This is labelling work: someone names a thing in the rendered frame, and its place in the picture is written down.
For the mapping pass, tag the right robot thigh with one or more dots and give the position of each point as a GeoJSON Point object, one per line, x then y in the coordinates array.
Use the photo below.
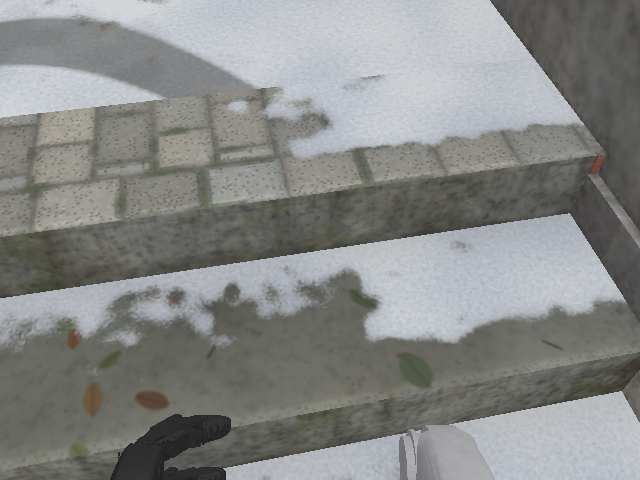
{"type": "Point", "coordinates": [441, 452]}

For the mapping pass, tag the robot left hand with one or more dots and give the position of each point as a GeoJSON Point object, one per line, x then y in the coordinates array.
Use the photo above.
{"type": "Point", "coordinates": [144, 460]}

